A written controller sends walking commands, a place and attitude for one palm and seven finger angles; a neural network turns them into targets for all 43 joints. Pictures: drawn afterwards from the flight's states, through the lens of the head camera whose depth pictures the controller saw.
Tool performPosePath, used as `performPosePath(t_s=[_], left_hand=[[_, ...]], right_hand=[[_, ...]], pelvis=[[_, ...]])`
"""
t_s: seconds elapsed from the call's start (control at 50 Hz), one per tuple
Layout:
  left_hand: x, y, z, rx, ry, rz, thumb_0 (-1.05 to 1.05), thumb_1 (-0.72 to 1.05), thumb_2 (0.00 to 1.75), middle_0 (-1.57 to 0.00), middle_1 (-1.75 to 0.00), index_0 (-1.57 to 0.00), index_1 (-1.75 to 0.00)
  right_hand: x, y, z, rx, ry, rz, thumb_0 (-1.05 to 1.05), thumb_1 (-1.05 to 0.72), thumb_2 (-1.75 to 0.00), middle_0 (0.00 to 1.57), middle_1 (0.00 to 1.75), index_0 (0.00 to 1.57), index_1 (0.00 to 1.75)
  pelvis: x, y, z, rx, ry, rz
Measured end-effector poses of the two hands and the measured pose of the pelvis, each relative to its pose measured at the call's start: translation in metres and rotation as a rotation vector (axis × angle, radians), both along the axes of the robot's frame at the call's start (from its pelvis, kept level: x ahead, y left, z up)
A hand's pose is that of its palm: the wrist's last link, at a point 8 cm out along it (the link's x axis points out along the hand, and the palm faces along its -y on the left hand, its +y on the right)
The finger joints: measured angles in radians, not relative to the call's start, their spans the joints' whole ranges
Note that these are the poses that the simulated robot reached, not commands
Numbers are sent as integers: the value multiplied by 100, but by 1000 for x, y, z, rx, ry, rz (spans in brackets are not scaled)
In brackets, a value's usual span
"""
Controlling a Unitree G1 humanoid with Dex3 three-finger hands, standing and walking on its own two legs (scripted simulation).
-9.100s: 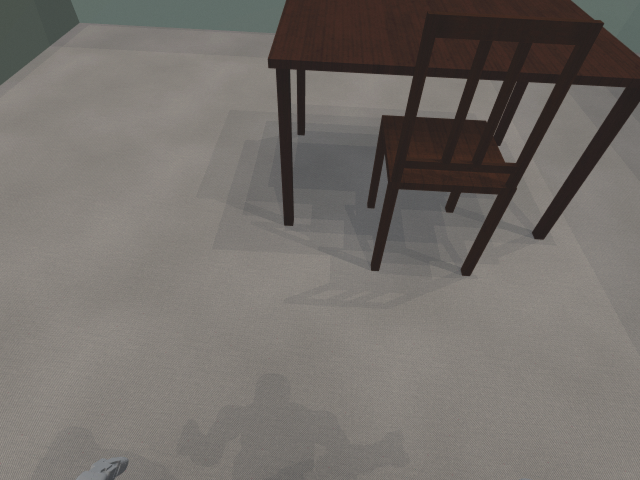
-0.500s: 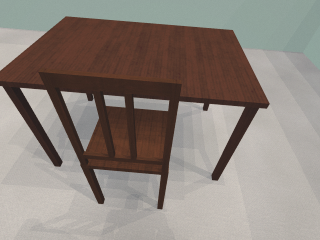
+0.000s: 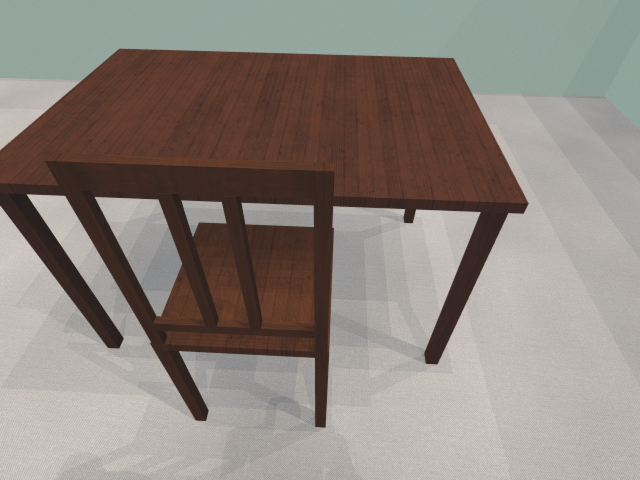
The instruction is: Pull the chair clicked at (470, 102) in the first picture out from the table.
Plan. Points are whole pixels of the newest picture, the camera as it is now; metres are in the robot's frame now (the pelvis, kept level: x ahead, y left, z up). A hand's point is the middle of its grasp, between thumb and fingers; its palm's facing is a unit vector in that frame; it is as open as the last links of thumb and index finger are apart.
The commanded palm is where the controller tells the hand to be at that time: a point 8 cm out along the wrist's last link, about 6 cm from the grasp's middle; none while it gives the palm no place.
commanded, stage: look again from close up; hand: left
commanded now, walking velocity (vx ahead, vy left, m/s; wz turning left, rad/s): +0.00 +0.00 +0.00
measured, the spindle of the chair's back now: (193, 268) +0.47 +0.25 -0.05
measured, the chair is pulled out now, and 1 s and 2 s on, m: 0.00 0.00 0.00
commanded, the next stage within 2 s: none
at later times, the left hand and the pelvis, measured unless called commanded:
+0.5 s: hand out of the picture -0.04 +0.18 -0.17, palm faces +0.03 -0.99 -0.15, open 7.4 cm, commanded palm none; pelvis +0.00 +0.03 +0.01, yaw -1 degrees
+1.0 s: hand out of the picture -0.03 +0.21 -0.17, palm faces +0.03 -0.99 -0.13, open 7.4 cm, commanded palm none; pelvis +0.00 +0.07 +0.01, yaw -1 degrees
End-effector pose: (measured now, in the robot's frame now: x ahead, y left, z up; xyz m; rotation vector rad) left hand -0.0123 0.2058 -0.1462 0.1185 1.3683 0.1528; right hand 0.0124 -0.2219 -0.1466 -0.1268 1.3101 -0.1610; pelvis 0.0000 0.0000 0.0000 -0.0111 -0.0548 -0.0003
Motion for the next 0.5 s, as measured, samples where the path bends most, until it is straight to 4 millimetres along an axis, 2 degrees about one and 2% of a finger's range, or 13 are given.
performPosePath(t_s=[0.14, 0.34, 0.5], left_hand=[[-4, 3, 2, -20, 0, -6, 1, 91, 90, -20, -30, -20, -30], [-20, 18, 4, -17, 42, 5, 1, 91, 90, -20, -30, -20, -30], [-30, 27, 4, -25, 73, 7, 0, 91, 90, -20, -30, -20, -30]], right_hand=[[-9, 8, 8, -5, 14, 4, 1, -93, -89, 20, 30, 19, 30], [-40, 37, 6, 36, 101, -6, 1, -91, -89, 20, 30, 19, 30], [-52, 56, 5, 50, 135, -16, 1, -91, -89, 20, 30, 19, 30]], pelvis=[[0, 6, 5, 4, 14, -6], [-1, 19, 7, 5, 19, -6], [-2, 32, 7, 4, 27, -9]])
